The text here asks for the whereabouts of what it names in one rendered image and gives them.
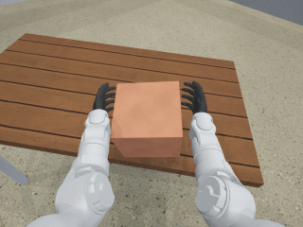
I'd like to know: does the robot right hand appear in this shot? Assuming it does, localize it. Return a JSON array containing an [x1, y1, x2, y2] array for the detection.
[[181, 80, 208, 114]]

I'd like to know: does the table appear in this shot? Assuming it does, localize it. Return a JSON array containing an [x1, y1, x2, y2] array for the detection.
[[0, 33, 264, 188]]

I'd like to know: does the robot left forearm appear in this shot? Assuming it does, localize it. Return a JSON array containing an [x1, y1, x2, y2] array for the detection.
[[55, 109, 111, 212]]

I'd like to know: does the robot right forearm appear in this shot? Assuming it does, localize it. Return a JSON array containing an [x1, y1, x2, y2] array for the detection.
[[188, 112, 245, 188]]

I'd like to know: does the robot left hand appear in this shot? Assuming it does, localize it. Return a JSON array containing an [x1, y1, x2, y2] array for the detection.
[[92, 82, 116, 113]]

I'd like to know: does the carton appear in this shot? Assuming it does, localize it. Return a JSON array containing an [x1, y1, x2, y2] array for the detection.
[[110, 80, 183, 158]]

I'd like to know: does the robot right upper arm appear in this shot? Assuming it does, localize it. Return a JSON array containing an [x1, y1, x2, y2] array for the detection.
[[194, 175, 285, 227]]

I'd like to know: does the robot left upper arm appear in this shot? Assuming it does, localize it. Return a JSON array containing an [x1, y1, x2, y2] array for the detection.
[[26, 171, 115, 227]]

